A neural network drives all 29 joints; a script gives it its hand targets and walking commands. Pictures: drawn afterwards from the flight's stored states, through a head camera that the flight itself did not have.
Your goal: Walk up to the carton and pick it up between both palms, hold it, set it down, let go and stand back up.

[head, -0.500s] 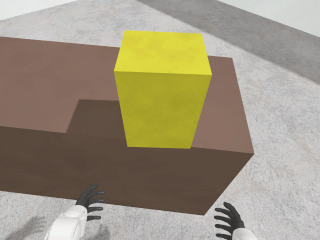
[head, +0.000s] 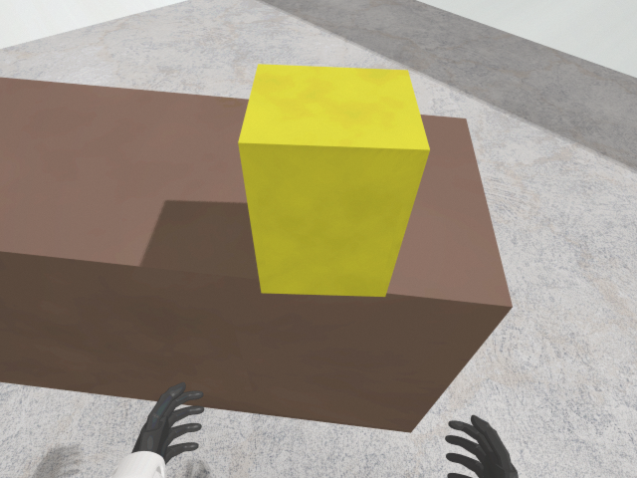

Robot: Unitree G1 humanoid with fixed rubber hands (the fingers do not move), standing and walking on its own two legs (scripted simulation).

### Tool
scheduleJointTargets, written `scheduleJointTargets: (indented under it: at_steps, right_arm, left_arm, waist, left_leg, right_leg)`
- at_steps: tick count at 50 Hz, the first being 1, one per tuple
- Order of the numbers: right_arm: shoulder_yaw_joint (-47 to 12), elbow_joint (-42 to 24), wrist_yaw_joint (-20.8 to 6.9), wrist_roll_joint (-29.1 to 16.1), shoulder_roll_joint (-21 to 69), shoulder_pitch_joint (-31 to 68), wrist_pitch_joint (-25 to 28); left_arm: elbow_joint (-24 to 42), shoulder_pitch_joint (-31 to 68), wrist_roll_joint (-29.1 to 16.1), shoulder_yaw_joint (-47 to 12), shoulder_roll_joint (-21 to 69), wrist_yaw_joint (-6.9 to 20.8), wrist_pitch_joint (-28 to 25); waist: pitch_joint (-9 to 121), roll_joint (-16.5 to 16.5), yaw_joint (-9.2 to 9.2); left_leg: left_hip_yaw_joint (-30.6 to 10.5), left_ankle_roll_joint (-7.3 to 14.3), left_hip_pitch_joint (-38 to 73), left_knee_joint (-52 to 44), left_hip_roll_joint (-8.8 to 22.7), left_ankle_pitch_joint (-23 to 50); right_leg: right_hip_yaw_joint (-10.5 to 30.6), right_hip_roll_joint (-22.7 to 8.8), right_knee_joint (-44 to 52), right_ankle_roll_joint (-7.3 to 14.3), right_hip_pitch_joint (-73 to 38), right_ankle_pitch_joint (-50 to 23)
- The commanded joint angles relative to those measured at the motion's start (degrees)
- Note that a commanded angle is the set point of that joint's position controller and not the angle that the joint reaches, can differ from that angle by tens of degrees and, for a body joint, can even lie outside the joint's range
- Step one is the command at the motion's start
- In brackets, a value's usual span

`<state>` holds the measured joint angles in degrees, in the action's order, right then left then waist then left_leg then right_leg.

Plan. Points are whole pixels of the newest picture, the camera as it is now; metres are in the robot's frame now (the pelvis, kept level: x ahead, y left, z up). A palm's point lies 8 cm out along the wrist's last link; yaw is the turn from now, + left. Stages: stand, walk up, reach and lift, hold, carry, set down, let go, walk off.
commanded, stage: reach and lift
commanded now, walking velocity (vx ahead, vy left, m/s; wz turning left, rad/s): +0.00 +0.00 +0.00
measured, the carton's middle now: (327, 191) +0.47 +0.03 +0.10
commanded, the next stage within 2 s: none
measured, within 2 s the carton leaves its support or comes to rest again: neither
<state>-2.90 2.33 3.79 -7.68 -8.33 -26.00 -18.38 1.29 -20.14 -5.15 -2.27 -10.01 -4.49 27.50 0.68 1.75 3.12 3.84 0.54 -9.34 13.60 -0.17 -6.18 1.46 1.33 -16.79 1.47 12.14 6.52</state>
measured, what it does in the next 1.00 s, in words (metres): stands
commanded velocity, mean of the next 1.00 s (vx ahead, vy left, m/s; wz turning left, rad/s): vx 0.00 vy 0.00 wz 0.00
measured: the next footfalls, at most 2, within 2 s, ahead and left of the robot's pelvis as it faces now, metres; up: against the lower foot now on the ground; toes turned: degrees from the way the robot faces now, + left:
none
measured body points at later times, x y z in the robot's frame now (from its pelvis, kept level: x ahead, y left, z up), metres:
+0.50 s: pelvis +0.03 +0.01 +0.00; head +0.04 +0.01 +0.45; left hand +0.21 +0.22 +0.01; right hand +0.21 -0.19 +0.00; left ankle +0.01 +0.11 -0.75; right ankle +0.02 -0.10 -0.75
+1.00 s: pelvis +0.03 +0.01 +0.00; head +0.02 +0.02 +0.45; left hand +0.25 +0.23 +0.06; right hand +0.26 -0.18 +0.06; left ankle +0.01 +0.11 -0.75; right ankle +0.02 -0.10 -0.75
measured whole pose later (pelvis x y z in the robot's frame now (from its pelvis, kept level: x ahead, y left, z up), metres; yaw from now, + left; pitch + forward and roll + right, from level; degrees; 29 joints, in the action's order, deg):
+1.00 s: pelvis +0.03 +0.01 +0.00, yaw +0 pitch +0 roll +0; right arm -2.8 -10.3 4.6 -13.9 -15.0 -19.3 -8.6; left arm 12.6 -14.7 -7.6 1.5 -10.2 -3.7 16.9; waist 1.8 1.3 3.3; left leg 3.9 1.0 -3.9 12.6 -0.3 -8.7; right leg 1.7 1.3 -13.9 1.0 5.8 8.0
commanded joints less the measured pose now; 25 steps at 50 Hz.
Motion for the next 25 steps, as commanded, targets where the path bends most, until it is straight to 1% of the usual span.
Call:
scheduleJointTargets:
  at_steps: [1, 6, 18, 25]
  right_arm:
    - [2.01, -9.99, 0.3, -0.09, -4.65, -1.24, 2.48]
    - [1.78, -12.61, 0.22, -0.95, -5.06, -2.39, 4.14]
    - [1.24, -16.63, 0.78, -2.95, -7.03, -3.7, 7.93]
    - [1.16, -19.03, 1.01, -3.86, -8.13, -2.43, 9.73]
  left_arm:
    - [9.0, 0.54, -0.15, 1.72, -3.94, -0.4, -2.55]
    - [11.4, -0.85, -0.69, 1.49, -4.06, -0.55, -4.57]
    - [16.16, -2.28, -0.94, 2.35, -4.12, 0.04, -8.57]
    - [18.01, -1.58, -1.02, 3.1, -4.01, 0.41, -10.41]
  waist:
    - [1.28, -0.96, 0.37]
    - [2.0, -1.05, 0.71]
    - [3.7, -1.21, 0.41]
    - [3.75, -1.32, 0.52]
  left_leg:
    - [-0.26, -0.45, -7.61, -4.57, 1.11, -3.34]
    - [-0.58, -0.74, -6.04, -3.81, 1.0, -0.22]
    - [-1.22, -1.43, -0.11, -1.83, 0.41, 10.65]
    - [-1.61, -1.38, 1.66, -1.49, 0.29, 13.41]
  right_leg:
    - [3.3, -1.46, 2.18, 0.17, -8.26, 2.68]
    - [3.47, -1.31, 2.25, 0.27, -8.0, 1.02]
    - [3.67, -0.62, 3.14, 0.34, -7.75, -4.83]
    - [3.75, -0.47, 3.46, 0.46, -8.33, -6.8]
